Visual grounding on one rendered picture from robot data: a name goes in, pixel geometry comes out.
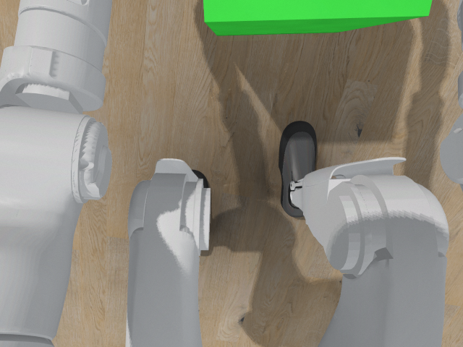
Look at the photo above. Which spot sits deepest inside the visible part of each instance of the left robot forearm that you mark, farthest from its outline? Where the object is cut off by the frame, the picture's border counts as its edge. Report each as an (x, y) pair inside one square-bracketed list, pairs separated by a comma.
[(57, 58)]

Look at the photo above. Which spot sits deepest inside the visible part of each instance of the carton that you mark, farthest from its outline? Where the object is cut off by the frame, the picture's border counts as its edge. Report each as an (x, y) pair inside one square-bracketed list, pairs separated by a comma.
[(270, 17)]

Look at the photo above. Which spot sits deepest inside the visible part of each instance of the right robot upper arm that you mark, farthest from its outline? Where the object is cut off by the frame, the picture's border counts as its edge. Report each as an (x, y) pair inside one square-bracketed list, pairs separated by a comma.
[(451, 153)]

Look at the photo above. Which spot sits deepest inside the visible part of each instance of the right robot thigh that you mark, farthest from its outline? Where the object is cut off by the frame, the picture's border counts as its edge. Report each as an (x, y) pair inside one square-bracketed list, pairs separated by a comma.
[(379, 230)]

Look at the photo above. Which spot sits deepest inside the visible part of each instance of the left robot upper arm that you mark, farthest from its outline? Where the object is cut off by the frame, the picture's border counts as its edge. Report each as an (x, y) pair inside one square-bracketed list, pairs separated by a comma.
[(51, 163)]

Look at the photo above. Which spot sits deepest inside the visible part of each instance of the left robot shin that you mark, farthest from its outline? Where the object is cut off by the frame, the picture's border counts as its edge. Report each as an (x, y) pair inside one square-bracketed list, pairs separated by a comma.
[(137, 203)]

